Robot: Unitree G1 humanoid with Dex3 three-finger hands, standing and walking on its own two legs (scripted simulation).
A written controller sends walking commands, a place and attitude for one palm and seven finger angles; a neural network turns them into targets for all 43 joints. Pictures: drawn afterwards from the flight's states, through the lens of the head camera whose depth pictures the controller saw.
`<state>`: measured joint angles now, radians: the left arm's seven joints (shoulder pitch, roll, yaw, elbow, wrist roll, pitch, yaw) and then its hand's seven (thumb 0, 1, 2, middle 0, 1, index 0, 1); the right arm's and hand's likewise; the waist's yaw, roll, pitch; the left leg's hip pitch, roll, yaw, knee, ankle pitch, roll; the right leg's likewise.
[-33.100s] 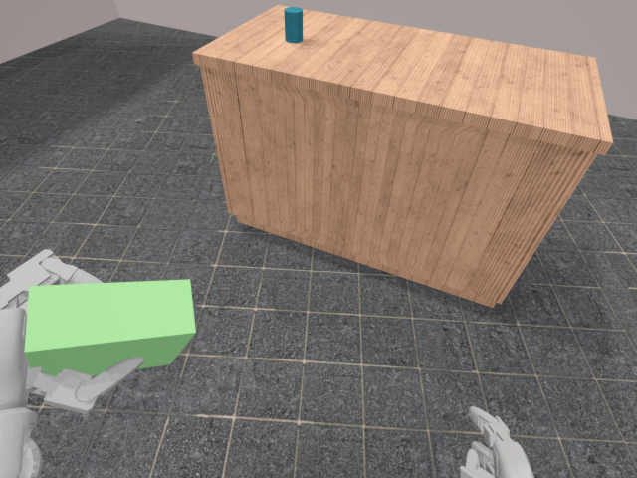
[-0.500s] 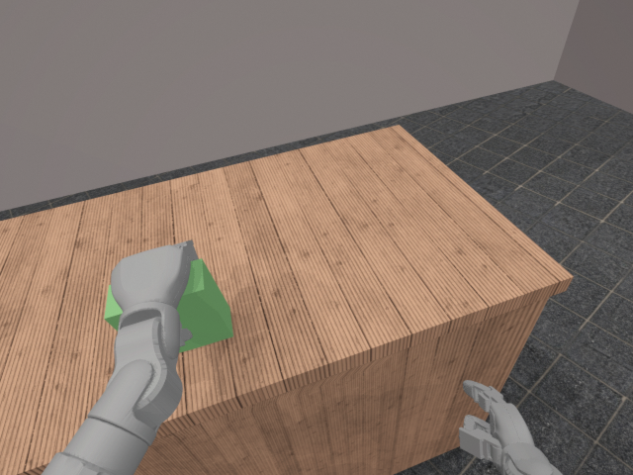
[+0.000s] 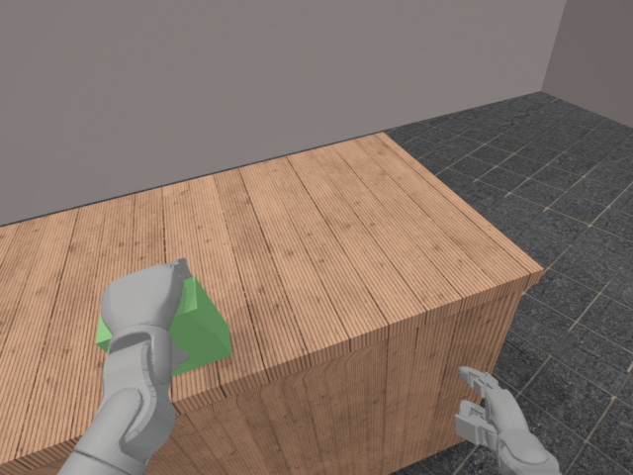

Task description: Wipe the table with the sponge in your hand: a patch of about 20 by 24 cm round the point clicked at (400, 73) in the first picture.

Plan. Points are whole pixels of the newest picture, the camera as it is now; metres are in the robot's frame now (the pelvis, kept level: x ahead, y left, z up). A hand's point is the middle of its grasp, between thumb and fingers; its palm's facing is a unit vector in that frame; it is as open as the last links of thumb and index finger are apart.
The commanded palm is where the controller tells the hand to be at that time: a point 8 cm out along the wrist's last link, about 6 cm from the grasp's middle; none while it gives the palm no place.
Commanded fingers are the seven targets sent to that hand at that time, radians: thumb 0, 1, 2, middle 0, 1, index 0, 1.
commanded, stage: slide across to the third lane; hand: left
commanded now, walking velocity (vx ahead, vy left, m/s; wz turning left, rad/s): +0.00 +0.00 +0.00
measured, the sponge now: (177, 340) +0.27 +0.24 +0.05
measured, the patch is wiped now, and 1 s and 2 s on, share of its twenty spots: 0.65 0.70 0.95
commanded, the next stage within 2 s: wipe forward along the third lane in 0.58 s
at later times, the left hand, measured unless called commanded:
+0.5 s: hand (195, 313) +0.28 +0.20 +0.10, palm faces +0.07 -0.08 -0.99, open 9.7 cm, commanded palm +0.26 +0.18 +0.15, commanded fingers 0.00 0.10 1.30 -1.20 -1.60 -1.20 -1.60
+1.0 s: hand (229, 288) +0.32 +0.17 +0.10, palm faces +0.05 -0.07 -1.00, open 9.7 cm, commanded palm +0.30 +0.18 +0.14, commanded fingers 0.00 0.10 1.30 -1.20 -1.60 -1.20 -1.60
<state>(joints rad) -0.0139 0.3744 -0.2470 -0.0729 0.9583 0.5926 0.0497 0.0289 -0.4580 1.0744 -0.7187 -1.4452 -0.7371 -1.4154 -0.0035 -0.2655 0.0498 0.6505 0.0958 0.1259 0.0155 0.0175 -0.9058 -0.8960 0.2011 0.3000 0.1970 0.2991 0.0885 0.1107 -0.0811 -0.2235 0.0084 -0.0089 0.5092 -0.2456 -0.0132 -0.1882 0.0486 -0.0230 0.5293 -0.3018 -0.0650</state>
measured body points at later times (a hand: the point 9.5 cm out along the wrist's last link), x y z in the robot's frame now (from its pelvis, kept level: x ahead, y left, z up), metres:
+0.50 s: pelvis -0.01 -0.01 +0.00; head -0.05 -0.07 +0.45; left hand +0.27 +0.20 +0.16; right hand +0.24 -0.20 -0.08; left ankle +0.02 +0.13 -0.73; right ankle -0.01 -0.08 -0.73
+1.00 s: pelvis -0.01 -0.01 +0.00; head -0.06 -0.06 +0.44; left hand +0.32 +0.17 +0.15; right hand +0.23 -0.21 -0.08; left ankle +0.02 +0.13 -0.73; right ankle -0.01 -0.08 -0.73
